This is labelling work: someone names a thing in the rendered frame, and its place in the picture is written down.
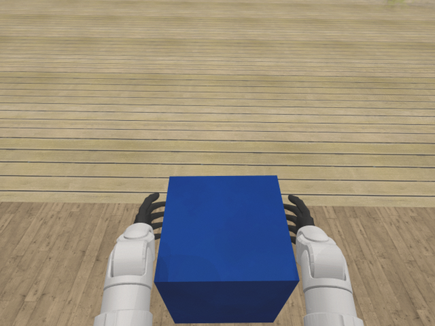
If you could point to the carton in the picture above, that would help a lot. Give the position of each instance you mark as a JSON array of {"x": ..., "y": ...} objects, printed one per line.
[{"x": 225, "y": 252}]

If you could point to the robot left forearm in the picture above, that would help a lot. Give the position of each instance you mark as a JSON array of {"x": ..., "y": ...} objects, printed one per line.
[{"x": 128, "y": 279}]

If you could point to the robot left hand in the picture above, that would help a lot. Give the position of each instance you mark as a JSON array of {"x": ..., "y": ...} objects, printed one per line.
[{"x": 145, "y": 216}]

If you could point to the robot right hand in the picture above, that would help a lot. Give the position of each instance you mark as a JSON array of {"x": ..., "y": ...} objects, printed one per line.
[{"x": 302, "y": 218}]

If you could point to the robot right forearm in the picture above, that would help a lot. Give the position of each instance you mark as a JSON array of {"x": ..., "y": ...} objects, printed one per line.
[{"x": 325, "y": 280}]

